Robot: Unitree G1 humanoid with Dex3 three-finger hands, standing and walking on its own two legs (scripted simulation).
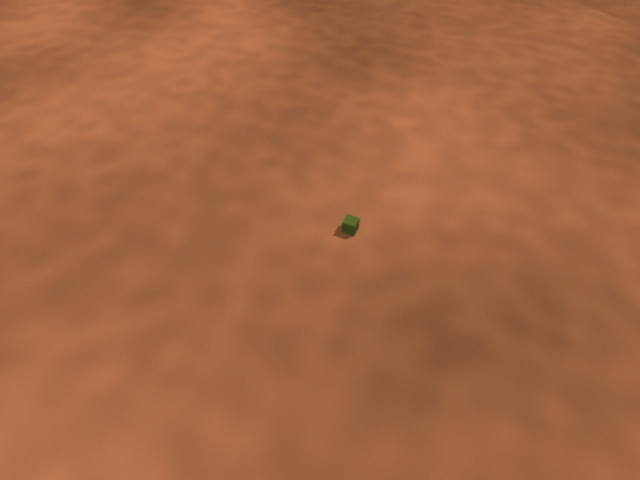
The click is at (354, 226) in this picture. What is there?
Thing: cube
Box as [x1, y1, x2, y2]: [342, 214, 359, 235]
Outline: 347,214 342,222 342,232 353,235 358,227 359,218
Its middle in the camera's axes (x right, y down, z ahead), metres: +0.12 -0.07 +1.72
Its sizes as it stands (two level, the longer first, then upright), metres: 0.059 0.059 0.059
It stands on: the floor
